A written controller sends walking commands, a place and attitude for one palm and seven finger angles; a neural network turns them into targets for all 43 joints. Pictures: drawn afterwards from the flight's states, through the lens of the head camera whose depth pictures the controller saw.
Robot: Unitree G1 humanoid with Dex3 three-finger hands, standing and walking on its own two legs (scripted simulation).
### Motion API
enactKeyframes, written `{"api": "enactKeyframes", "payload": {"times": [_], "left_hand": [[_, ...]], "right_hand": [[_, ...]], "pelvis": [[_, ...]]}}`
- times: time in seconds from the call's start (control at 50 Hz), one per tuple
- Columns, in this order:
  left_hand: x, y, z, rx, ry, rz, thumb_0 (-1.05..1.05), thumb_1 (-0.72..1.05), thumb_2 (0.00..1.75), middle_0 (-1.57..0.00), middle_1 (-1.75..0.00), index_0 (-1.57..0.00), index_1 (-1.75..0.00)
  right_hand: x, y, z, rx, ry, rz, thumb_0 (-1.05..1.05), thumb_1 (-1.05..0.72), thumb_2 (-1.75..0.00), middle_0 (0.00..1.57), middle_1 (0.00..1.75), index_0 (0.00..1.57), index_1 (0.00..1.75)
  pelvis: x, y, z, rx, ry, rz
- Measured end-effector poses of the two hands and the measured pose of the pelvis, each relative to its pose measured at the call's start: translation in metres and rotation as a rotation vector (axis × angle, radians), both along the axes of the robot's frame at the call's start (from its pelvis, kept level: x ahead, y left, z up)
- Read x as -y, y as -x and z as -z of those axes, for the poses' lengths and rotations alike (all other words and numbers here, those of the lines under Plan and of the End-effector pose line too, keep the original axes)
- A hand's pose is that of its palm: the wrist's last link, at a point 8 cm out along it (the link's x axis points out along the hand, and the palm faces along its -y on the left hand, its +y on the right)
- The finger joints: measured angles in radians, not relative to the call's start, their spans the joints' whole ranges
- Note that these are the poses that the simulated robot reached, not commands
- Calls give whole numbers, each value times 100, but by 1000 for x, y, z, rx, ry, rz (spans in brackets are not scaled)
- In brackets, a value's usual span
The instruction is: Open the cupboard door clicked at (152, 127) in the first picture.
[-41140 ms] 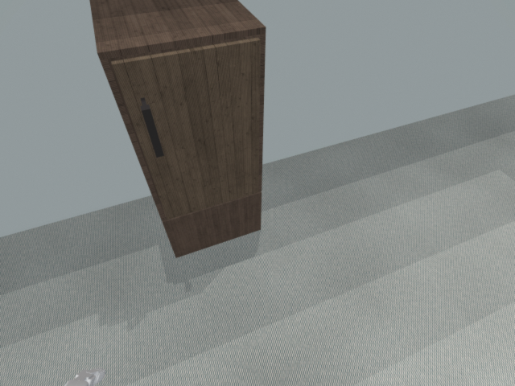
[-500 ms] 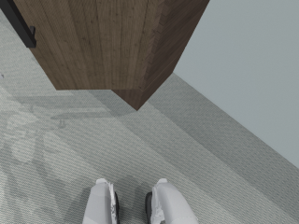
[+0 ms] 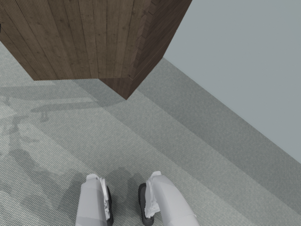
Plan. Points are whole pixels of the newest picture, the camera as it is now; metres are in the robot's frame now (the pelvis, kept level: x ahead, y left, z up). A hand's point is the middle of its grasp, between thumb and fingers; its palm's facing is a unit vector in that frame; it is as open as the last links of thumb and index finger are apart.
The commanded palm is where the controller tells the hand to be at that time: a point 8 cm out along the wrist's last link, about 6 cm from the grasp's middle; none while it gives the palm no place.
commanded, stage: move the hooked fingers beside the handle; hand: left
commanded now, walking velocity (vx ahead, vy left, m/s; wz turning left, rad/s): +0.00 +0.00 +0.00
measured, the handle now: out of the picture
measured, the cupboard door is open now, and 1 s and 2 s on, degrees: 44 44 44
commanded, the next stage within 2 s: slide the fingers in behind the handle in 0.50 s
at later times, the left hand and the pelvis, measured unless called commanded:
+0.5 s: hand out of the picture +0.52 +0.36 +0.08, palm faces +0.09 -1.00 -0.03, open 14.0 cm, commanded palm +0.53 +0.38 +0.08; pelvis +0.00 +0.01 +0.01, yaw +0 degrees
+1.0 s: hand out of the picture +0.53 +0.34 +0.08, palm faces +0.09 -1.00 -0.03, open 14.0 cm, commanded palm +0.53 +0.35 +0.08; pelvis +0.00 +0.00 +0.01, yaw +1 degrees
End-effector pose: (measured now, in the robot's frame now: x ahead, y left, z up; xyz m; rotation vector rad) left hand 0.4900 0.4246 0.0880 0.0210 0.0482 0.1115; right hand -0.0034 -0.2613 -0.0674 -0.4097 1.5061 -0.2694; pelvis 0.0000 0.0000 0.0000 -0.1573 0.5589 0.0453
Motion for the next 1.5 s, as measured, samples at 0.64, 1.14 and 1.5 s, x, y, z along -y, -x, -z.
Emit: {"api": "enactKeyframes", "payload": {"times": [0.64,1.14,1.5], "left_hand": [[9,-10,5,-32,-4,17,-1,-50,30,-30,-120,-30,-120],[43,-14,3,-22,-6,21,-1,-50,30,-30,-120,-30,-120],[66,-16,6,-25,5,34,-1,-50,30,-30,-120,-30,-120]], "right_hand": [[-13,5,-7,-2,0,6,0,-90,-90,21,30,20,30],[3,-6,-8,19,-21,7,0,-90,-90,21,30,20,30],[8,-12,-4,48,-39,11,1,-90,-90,21,30,20,30]], "pelvis": [[-10,0,-5,7,5,-10],[3,-6,-12,21,-13,-10],[7,-8,-14,35,-27,-6]]}}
